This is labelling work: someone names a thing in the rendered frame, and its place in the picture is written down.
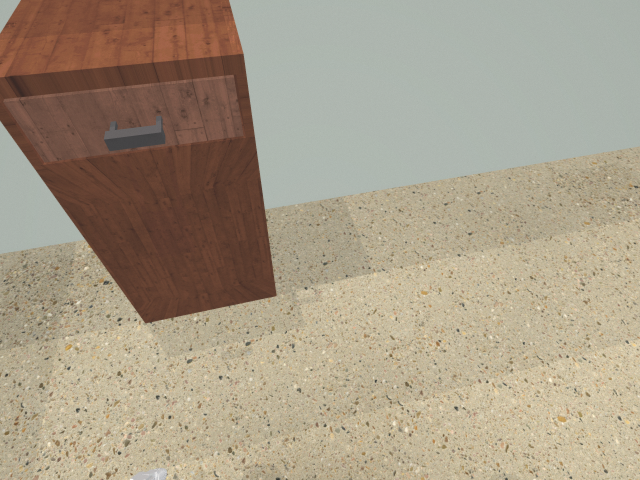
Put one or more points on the cabinet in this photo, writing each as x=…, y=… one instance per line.
x=181, y=229

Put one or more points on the drawer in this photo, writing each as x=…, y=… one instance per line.
x=72, y=125

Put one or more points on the handle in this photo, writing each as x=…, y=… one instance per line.
x=134, y=137

